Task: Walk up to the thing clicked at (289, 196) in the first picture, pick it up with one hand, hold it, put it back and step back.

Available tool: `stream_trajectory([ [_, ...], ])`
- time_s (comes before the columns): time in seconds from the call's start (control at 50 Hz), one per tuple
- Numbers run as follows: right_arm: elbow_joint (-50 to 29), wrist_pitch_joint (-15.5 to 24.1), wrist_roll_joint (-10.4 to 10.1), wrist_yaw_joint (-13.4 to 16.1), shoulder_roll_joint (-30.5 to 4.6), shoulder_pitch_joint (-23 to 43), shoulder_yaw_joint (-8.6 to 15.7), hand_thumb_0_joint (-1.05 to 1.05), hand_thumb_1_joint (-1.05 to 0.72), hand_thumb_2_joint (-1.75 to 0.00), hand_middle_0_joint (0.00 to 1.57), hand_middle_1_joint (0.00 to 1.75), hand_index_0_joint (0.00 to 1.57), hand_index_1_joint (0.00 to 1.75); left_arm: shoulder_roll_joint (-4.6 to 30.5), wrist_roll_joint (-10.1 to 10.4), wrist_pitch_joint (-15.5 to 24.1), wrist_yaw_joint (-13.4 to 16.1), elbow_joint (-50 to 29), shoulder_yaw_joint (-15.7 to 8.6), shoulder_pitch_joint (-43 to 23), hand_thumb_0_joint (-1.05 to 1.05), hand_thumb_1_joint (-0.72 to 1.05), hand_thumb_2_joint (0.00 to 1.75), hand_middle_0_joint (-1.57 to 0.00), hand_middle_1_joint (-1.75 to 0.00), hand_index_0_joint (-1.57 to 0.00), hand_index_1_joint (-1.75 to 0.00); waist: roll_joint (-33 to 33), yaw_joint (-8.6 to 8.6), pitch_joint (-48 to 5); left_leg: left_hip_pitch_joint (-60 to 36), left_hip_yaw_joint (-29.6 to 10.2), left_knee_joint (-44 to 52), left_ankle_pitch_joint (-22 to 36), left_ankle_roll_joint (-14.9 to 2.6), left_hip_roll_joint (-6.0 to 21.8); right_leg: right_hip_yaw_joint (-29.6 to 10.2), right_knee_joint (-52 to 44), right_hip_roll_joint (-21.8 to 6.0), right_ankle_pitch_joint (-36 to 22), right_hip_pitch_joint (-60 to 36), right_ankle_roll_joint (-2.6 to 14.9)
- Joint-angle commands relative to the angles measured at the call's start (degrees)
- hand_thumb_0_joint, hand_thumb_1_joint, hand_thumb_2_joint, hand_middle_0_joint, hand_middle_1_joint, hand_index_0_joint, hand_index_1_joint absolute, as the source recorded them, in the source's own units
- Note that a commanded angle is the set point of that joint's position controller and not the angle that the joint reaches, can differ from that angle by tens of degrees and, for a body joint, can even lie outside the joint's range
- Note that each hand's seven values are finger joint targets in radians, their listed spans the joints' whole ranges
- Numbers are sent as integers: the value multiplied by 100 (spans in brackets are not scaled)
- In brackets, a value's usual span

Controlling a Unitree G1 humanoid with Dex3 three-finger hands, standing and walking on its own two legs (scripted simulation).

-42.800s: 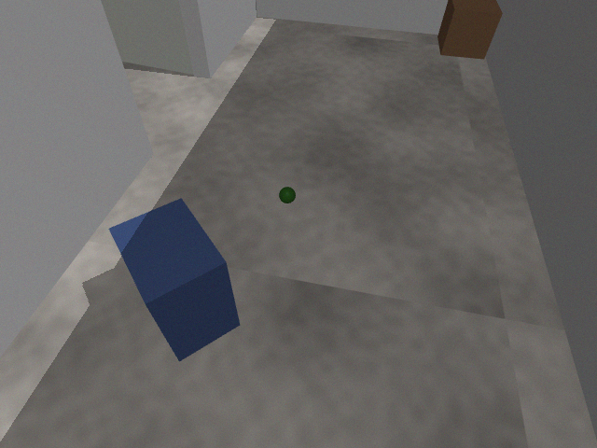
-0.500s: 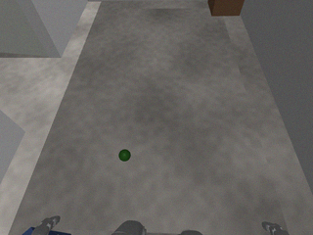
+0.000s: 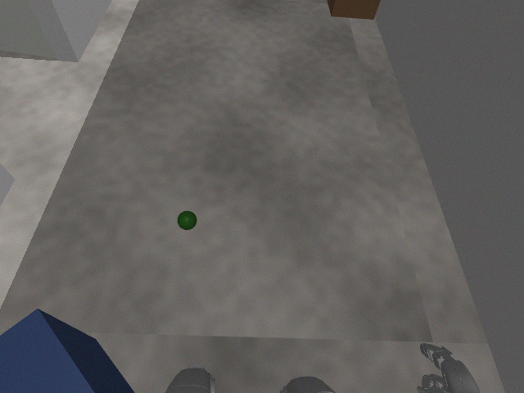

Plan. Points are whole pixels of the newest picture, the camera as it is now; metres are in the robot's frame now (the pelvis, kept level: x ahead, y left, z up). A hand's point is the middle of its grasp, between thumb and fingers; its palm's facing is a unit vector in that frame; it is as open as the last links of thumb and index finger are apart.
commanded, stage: step back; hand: left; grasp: from above
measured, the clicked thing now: (187, 220) +0.76 +0.28 -0.72
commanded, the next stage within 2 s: stand in 1.96 s
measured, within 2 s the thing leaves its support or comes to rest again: neither
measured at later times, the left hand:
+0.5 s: hand out of the picture -0.04 +0.24 -0.14, palm faces +0.10 -0.91 -0.39, open 7.3 cm
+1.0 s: hand out of the picture -0.29 +0.19 -0.13, palm faces +0.09 -0.89 -0.45, open 7.3 cm
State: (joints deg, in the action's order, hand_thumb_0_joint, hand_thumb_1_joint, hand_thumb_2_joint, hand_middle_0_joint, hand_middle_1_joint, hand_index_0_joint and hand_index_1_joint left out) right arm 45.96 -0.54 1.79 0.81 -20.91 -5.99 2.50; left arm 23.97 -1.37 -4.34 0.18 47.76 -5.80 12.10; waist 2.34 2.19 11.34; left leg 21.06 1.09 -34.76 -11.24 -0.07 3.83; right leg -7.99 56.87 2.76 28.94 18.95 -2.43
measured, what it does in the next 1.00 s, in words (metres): walks backwards: right foot, then left foot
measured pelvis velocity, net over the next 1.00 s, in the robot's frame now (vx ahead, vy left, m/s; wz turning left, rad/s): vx -0.32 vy -0.09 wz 0.07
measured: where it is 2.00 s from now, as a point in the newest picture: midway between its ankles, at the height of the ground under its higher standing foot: outside the picture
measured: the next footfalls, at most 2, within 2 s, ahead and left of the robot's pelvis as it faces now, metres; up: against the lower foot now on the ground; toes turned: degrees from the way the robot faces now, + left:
right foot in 0.06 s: -0.01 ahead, -0.15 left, +0.00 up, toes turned +3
left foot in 0.44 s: -0.14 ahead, +0.08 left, +0.00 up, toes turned +5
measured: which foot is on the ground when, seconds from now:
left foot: down 0.00-0.10, up 0.12-0.42, down 0.44-0.82, up 0.84-1.00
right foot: up 0.00-0.04, down 0.06-0.46, up 0.48-0.76, down 0.78-1.00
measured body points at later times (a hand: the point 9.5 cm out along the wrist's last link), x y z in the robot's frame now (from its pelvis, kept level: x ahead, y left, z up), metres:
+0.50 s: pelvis -0.17 -0.04 -0.01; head -0.10 -0.02 +0.43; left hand -0.05 +0.29 -0.12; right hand -0.09 -0.35 -0.13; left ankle -0.18 +0.07 -0.73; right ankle -0.07 -0.15 -0.71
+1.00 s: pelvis -0.32 -0.09 +0.00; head -0.29 -0.12 +0.45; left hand -0.30 +0.23 -0.10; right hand -0.19 -0.40 -0.13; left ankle -0.33 +0.07 -0.66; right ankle -0.30 -0.21 -0.72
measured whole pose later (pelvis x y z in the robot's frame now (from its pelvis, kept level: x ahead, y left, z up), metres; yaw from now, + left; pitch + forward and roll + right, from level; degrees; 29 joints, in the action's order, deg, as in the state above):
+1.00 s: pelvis -0.32 -0.09 +0.00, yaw +4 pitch -2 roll +2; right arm 51.0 -3.5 1.1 -0.1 -24.0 -9.9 3.1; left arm 20.3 -2.7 -0.9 0.5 53.2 -3.6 13.7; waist -2.6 2.4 5.3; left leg 25.6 -8.3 -61.5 -24.8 0.6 -4.3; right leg -1.4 37.0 -1.6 19.1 16.1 0.7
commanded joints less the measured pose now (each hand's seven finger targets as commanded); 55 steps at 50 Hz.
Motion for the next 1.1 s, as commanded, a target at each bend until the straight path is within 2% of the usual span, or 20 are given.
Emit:
stream_trajectory([
  [0.0,-417,-27,1,105,-1718,-45,511,0,-90,-90,20,30,20,30,801,16,244,4,-296,-224,451,0,90,90,-20,-30,-20,-30,-1505,-188,-1678,-1165,-1058,367,1472,-1139,1005,562,-2158,-215,-548,-413,166],
  [0.04,-457,-126,-66,71,-1656,137,470,0,-90,-90,20,30,20,30,846,-28,272,-2,17,-266,949,0,90,90,-20,-30,-20,-30,-1211,68,-1724,-287,-878,55,544,-789,709,861,-3156,-116,-1477,-1297,359],
  [0.08,-619,-150,-163,106,-1051,58,316,0,-90,-90,20,30,20,30,1720,-141,292,-27,-232,-474,666,0,90,90,-20,-30,-20,-30,1207,27,-1101,1494,-506,-1670,-2070,-65,-912,-1949,-3891,-1724,-556,-828,978],
  [0.1,-581,-170,-112,218,-1349,292,459,0,-90,-90,20,30,20,30,2242,-195,266,-3,-520,-530,68,0,90,90,-20,-30,-20,-30,1697,300,-760,871,-936,-3028,-2547,67,-877,-2991,-4454,-2727,-285,894,1920],
  [0.12,-440,-164,-150,195,-1581,124,546,0,-90,-90,20,30,20,30,2027,-137,291,45,-659,-488,-459,0,90,90,-20,-30,-20,-30,1478,-6,-338,435,-1241,-3558,-2243,40,-593,-2882,-4648,-2804,11,1747,1931],
  [0.18,27,-149,-199,125,-1296,-669,391,0,-90,-90,20,30,20,30,1175,-111,309,90,-765,-303,-1191,0,90,90,-20,-30,-20,-30,669,-541,-438,666,-1104,-3712,-1303,59,-1138,-318,-3594,-1350,-1485,741,1123],
  [0.32,-147,30,-81,147,-1116,-503,247,0,-90,-90,20,30,20,30,1019,-118,270,219,-708,-297,-94,0,90,90,-20,-30,-20,-30,968,155,-1394,947,-599,-1406,-2047,178,-600,-563,-2773,-1835,-3743,-1927,1488],
  [0.4,181,60,-6,102,-1145,-1260,362,0,-90,-90,20,30,20,30,1100,16,120,170,-821,-181,-475,0,90,90,-20,-30,-20,-30,695,-217,-1713,-690,-56,1398,41,-60,-595,-103,-1829,-1497,-3698,-1242,1030],
  [0.44,96,38,101,96,-1900,-1074,551,0,-90,-90,20,30,20,30,710,79,93,119,-922,-65,-447,0,90,90,-20,-30,-20,-30,-1222,-97,-1609,-1392,-2467,1326,1522,-771,1083,685,-501,-360,-1022,685,417],
  [0.46,-67,15,79,51,-2330,-799,582,0,-90,-90,20,30,20,30,900,83,88,186,-976,-162,-780,0,90,90,-20,-30,-20,-30,-1499,-332,-1479,-696,-3073,1428,1679,-1647,1833,457,396,11,789,759,321],
  [0.48,-143,47,95,94,-2390,-548,604,0,-90,-90,20,30,20,30,1063,24,85,216,-915,-202,-959,0,90,90,-20,-30,-20,-30,-1592,-409,-1184,221,-3524,1649,1507,-1978,2170,-46,1239,-129,968,417,296],
  [0.54,-219,51,123,144,-1534,-56,367,0,-90,-90,20,30,20,30,934,125,82,125,-568,-190,-439,0,90,90,-20,-30,-20,-30,-773,26,-1126,-372,-1471,992,2304,-1307,993,-238,1659,240,131,687,387],
  [0.68,-141,-114,38,91,-1490,-440,391,0,-90,-90,20,30,20,30,754,45,329,137,-413,-58,-237,0,90,90,-20,-30,-20,-30,-1425,-306,-1552,-1829,-1280,311,2383,-1313,931,499,-1502,-221,109,429,128],
  [0.74,-146,-243,-42,4,-1634,-230,403,0,-90,-90,20,30,20,30,766,-4,446,142,35,-80,284,0,90,90,-20,-30,-20,-30,-1351,-136,-1893,-1269,-978,-75,1426,-957,653,1083,-3439,2,-1307,-834,239],
  [0.78,-247,-261,-97,-19,-1152,-97,256,0,-90,-90,20,30,20,30,1270,-129,506,147,166,-209,457,0,90,90,-20,-30,-20,-30,-32,-27,-1608,604,-794,-1023,-736,-434,-91,-760,-3553,-892,-1045,-1444,581],
  [0.8,-406,-248,-88,45,-1080,182,261,0,-90,-90,20,30,20,30,1909,-129,477,133,-8,-362,128,0,90,90,-20,-30,-20,-30,982,158,-1333,1017,-775,-1879,-2177,-100,-783,-2167,-3920,-2231,-697,-402,1430],
  [0.82,-329,-279,-67,102,-1361,214,407,0,-90,-90,20,30,20,30,2184,-143,500,161,-202,-389,-367,0,90,90,-20,-30,-20,-30,1227,168,-883,568,-1236,-2844,-2314,41,-522,-2963,-4220,-2863,-573,852,1963],
  [0.9,135,-195,-117,17,-1234,-295,335,0,-90,-90,20,30,20,30,1227,-119,563,191,-190,-195,-805,0,90,90,-20,-30,-20,-30,302,-285,-652,671,-1101,-3214,-1383,73,-910,-477,-3331,-1505,-1685,202,1280],
  [1.02,125,47,15,-104,-1153,-99,283,0,-90,-90,20,30,20,30,1387,-199,588,86,7,-304,-28,0,90,90,-20,-30,-20,-30,1107,254,-948,658,-461,-629,-2027,162,-428,-891,-3669,-1664,927,-1076,1313],
  [1.08,486,193,48,-109,-1114,-717,374,0,-90,-90,20,30,20,30,1335,-113,476,13,-1,-190,-207,0,90,90,-20,-30,-20,-30,887,-111,-1134,-1131,-88,1594,-1023,-62,-582,-310,-2879,-1457,-191,-384,1030],
])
